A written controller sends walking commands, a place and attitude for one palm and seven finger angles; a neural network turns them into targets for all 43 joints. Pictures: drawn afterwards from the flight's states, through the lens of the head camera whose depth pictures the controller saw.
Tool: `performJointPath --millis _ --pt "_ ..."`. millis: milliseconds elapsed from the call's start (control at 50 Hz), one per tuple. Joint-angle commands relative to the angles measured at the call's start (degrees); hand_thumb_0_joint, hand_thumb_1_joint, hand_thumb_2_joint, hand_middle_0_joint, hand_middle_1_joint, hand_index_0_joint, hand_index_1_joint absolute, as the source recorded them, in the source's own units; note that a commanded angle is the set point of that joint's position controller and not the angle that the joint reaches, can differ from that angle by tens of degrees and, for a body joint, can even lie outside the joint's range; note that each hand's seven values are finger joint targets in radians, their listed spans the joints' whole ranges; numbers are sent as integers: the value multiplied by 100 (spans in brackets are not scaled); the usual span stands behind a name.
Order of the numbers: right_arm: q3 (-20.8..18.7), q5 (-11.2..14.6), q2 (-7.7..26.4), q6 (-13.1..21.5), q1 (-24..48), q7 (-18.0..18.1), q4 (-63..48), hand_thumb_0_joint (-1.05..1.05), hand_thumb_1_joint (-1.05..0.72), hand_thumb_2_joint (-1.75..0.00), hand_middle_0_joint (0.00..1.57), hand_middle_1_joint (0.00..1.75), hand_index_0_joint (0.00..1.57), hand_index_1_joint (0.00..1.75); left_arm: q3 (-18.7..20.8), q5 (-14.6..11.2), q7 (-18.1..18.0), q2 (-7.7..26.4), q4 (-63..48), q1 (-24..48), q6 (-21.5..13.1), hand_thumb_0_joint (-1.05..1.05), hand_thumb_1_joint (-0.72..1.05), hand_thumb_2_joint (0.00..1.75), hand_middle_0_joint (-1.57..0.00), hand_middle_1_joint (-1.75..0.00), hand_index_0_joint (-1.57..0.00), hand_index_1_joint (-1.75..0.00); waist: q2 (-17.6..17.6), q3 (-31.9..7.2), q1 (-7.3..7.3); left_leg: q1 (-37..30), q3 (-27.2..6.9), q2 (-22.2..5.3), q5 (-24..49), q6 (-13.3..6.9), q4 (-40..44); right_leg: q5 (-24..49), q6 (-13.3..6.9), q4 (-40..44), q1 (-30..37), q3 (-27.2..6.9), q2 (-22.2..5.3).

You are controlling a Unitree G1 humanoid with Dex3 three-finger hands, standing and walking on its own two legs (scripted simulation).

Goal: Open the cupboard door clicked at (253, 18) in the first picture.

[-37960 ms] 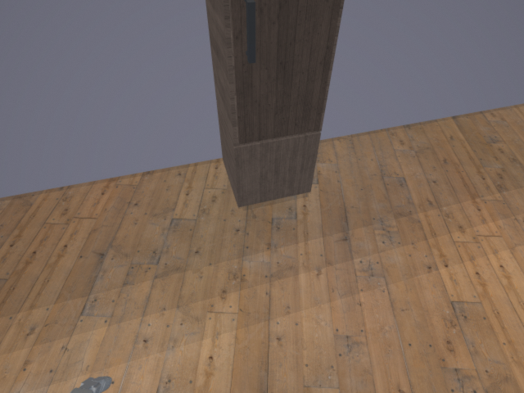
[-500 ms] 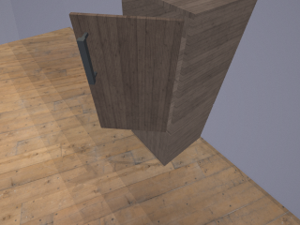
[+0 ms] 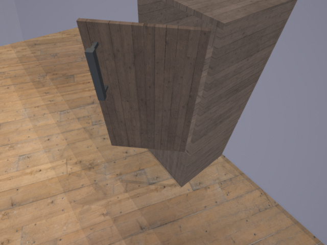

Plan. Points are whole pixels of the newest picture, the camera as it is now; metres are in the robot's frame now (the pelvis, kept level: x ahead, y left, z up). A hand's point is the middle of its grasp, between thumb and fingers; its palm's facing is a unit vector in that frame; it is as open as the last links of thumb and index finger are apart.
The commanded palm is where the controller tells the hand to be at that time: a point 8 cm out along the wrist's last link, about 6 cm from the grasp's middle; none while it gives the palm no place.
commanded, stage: look again from close up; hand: left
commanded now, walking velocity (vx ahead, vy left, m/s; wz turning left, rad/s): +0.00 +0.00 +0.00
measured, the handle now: (99, 72) +0.57 +0.24 +0.11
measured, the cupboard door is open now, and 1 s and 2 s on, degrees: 47 47 47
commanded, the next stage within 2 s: raise the hand with hooked fingers in 0.08 s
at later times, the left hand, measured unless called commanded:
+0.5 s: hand (96, 207) +0.20 +0.17 +0.01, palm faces +0.01 -1.00 -0.02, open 8.0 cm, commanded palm +0.12 +0.24 -0.03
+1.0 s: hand (72, 204) +0.20 +0.21 +0.03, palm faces +0.00 -1.00 -0.03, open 10.9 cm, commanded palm +0.16 +0.27 +0.03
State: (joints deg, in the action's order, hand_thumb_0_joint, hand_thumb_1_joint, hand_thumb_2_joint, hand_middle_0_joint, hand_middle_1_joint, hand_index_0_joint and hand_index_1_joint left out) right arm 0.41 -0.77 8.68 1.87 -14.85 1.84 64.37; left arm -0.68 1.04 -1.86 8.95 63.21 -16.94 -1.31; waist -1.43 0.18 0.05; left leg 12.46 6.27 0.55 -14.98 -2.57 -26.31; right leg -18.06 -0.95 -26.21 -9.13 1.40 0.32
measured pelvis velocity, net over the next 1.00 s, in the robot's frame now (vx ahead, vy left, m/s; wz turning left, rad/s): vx -0.05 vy -0.02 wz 0.04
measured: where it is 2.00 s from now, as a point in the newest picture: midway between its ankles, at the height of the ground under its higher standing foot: outside the picture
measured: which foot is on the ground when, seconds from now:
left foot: down 0.00-1.00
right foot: down 0.00-1.00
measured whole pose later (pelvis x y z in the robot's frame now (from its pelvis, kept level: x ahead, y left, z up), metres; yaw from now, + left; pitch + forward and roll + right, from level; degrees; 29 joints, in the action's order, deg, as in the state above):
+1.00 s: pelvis -0.05 -0.02 -0.04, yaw +2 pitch +7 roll -1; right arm 2.9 2.6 12.7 12.5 -17.9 4.8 33.3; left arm 18.7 -21.9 24.0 20.0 10.0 -10.7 -12.9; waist 2.3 -4.0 2.3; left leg 36.2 2.3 -2.5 -20.2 -0.8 -49.0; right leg -24.0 -3.1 -47.6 -31.2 5.0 2.4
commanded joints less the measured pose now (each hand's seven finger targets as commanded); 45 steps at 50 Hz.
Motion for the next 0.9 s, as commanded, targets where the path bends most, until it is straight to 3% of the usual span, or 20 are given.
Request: performJointPath --millis 0,140,160,180,200,220,240,260,280,340,400,420,460,520,600,620,660,720,820,880 --pt "-71 24 571 55 -309 30 -134 0 -90 -90 20 30 20 30 108 2 -58 577 -120 -407 -42 0 90 90 -20 -30 -20 -30 77 63 -15 -390 -753 -755 1618 -69 371 1585 -129 308 -191 -464 -621" --pt "-68 15 628 51 -239 47 -113 0 -90 -90 20 30 20 30 124 5 -69 639 -133 -350 -29 0 90 90 -20 -30 -20 -30 131 39 -13 -534 -729 -755 2048 -67 344 1938 -126 257 -104 -428 -648" --pt "-99 71 817 29 164 -8 -575 0 -90 -90 20 30 20 30 89 36 -296 618 -51 -703 -94 0 90 90 -20 -30 -20 -30 325 499 -129 -74 -605 -798 2582 122 -773 3213 70 435 -513 -747 -867" --pt "-328 368 1692 834 -278 170 -2540 0 -90 -90 20 30 20 30 966 -1121 -258 2117 -9020 3395 -1176 0 88 89 -20 -32 -20 -32 1204 -2353 582 -1609 -834 -234 3387 152 -28 3124 -118 -217 -70 -62 -320" --pt "-49 304 1113 1448 230 358 -2208 0 -90 -90 20 30 20 30 797 -653 -435 1603 -7733 1069 -866 0 85 88 -20 -33 -20 -33 2411 -2355 39 -2624 -904 -558 4472 141 354 1422 -190 -814 -583 84 -26" --pt "-166 296 1037 1587 227 380 -1860 0 -90 -90 20 30 20 30 643 -674 -688 1326 -7354 754 -561 0 83 87 -21 -34 -21 -34 1896 -2034 120 -1916 -910 -558 4317 369 203 566 -106 -915 -813 192 -90" --pt "-201 350 807 1551 -34 299 -1778 0 -90 -90 20 30 20 30 -211 -812 -612 -274 -5933 -1038 -7 0 81 86 -21 -36 -21 -36 1195 -1213 293 -1622 -951 -621 4132 281 250 314 -18 -902 -1279 295 -60" --pt "-302 344 1074 1564 88 228 -2251 0 -90 -90 20 30 20 30 -36 -1013 -498 -41 -6938 -122 -145 0 78 85 -21 -37 -21 -37 648 -680 230 -1060 -1065 -611 3732 261 66 484 20 -701 -1247 312 -128" --pt "-434 260 1239 1588 125 213 -2367 0 -90 -90 20 30 20 30 208 -921 -342 266 -6945 -83 -354 0 76 84 -21 -39 -21 -39 226 -680 343 -821 -1010 -526 3133 261 -249 637 3 -443 -1389 343 -66" --pt "-531 152 1255 1441 303 105 -2803 0 -90 -90 20 30 20 30 760 -1030 367 204 -5320 -1720 -1034 0 69 81 -22 -43 -22 -43 -1434 -208 3 693 -828 -170 1936 235 -926 1776 10 -652 -1567 467 -29" --pt "-633 151 1331 1320 719 -8 -3259 0 -90 -90 20 30 20 30 1203 -1418 1532 357 -5051 -2249 -2042 0 62 78 -22 -48 -22 -48 -1924 -625 -302 1733 -597 4 1494 290 -1512 2582 84 -1520 -1738 386 -58" --pt "-659 191 1380 1300 756 -62 -3401 0 -90 -90 20 30 20 30 1583 -1531 1922 702 -4822 -2346 -2290 0 60 77 -22 -50 -22 -50 -1345 -776 -414 1820 -520 61 1453 330 -1672 2797 29 -1730 -1627 211 -147" --pt "-626 204 1439 1315 839 -104 -3741 0 -90 -90 20 30 20 30 1906 -1776 2612 1185 -5221 -1682 -2761 0 55 75 -22 -53 -22 -53 -358 -1170 -347 1964 -465 128 1137 339 -1958 2562 -11 -1928 -1724 -40 -245" --pt "-587 215 1324 1257 760 -10 -4106 0 -90 -90 20 30 20 30 2533 -1991 2725 1877 -6419 -596 -2960 0 48 72 -23 -57 -23 -57 579 -1864 -366 2053 -394 130 763 224 -2239 1620 17 -1953 -1810 -354 -195" --pt "-450 220 1117 1332 523 153 -4052 0 -90 -90 20 30 20 30 2146 -2256 2452 1518 -7847 938 -3531 0 39 68 -24 -63 -24 -63 1085 -2102 102 1773 -595 -37 328 101 -2579 477 30 -1827 -2362 -525 -68" --pt "-393 217 1162 1363 502 186 -3982 0 -90 -90 20 30 20 30 1813 -2239 2467 1432 -8073 1569 -3624 0 36 67 -24 -64 -24 -64 945 -1886 357 1852 -682 -85 95 66 -2693 151 44 -1785 -2649 -594 -45" --pt "-328 289 1246 1496 486 283 -3826 0 -90 -90 20 30 20 30 1294 -2185 2587 1198 -7641 1532 -3603 0 32 65 -24 -68 -24 -68 866 -1270 522 2021 -744 -142 -440 21 -2677 -772 11 -1507 -3016 -648 -29" --pt "-274 391 1468 1602 411 406 -3711 0 -90 -90 20 30 20 30 1235 -2142 2893 1556 -6713 1591 -3029 0 25 62 -25 -72 -25 -72 415 -810 579 2318 -833 -148 -815 -20 -2571 -1467 91 -1104 -2979 -843 -46" --pt "-191 438 1472 1420 567 474 -4000 0 -90 -90 20 30 20 30 2326 -2112 3017 2613 -5818 1179 -1482 0 13 57 -25 -80 -25 -80 279 -1132 -63 2315 -822 -107 -559 17 -2122 -1523 114 -785 -2010 -964 -265" --pt "-112 389 1256 1338 641 420 -4206 0 -90 -90 20 30 20 30 2851 -2512 2673 2467 -6303 897 -1299 0 6 54 -26 -84 -26 -84 87 -1572 -314 2042 -804 -88 -94 85 -1895 -740 166 -844 -1468 -709 -256"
